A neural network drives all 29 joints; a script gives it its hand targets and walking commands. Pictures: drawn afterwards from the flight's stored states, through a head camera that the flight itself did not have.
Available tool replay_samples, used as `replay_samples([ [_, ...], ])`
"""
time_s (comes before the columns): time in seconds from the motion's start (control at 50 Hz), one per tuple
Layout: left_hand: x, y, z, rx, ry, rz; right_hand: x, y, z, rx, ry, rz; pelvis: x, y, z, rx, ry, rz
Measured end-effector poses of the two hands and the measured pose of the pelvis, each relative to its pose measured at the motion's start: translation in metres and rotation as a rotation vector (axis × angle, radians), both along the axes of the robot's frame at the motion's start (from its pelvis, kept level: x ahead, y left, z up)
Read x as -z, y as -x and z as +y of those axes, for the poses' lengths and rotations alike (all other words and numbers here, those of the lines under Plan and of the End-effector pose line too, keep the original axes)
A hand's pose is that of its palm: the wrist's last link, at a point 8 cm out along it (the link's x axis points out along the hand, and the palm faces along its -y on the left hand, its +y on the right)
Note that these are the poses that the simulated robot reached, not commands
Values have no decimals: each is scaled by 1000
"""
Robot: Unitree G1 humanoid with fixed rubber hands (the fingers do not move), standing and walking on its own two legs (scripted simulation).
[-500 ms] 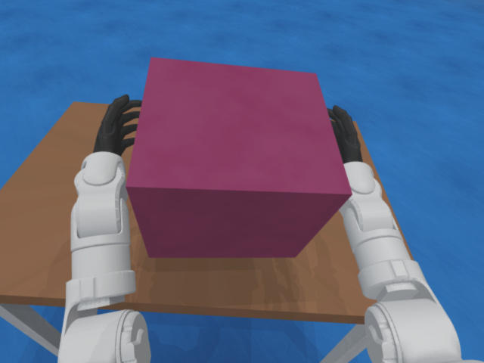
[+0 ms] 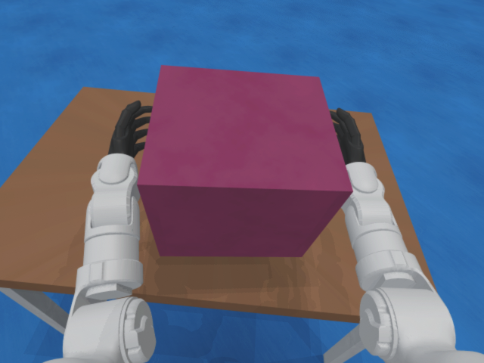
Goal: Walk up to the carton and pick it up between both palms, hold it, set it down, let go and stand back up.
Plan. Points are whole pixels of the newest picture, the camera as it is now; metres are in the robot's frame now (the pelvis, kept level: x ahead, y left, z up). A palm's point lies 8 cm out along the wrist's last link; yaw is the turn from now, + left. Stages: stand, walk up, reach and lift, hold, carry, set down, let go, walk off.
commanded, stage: set down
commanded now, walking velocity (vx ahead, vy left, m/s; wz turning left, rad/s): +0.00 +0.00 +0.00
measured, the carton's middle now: (237, 169) +0.41 +0.03 +0.09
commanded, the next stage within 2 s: none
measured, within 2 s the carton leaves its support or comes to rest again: rests again in 1.88 s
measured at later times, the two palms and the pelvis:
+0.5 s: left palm (127, 162) +0.38 +0.21 +0.12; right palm (339, 159) +0.42 -0.15 +0.12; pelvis +0.00 +0.00 +0.00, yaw -1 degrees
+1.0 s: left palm (132, 172) +0.40 +0.22 +0.08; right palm (330, 161) +0.44 -0.14 +0.09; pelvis +0.01 +0.00 +0.00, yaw -1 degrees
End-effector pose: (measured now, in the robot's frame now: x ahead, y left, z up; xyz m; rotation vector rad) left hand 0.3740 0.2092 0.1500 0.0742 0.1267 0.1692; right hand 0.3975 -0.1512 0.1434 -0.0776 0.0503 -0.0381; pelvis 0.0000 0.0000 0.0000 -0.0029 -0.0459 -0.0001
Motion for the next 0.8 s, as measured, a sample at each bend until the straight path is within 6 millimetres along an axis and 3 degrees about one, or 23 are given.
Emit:
replay_samples([
  [0.8,54,-17,5,-54,55,87,40,-29,5,-46,7,90,0,-5,-1,24,-2,135],
])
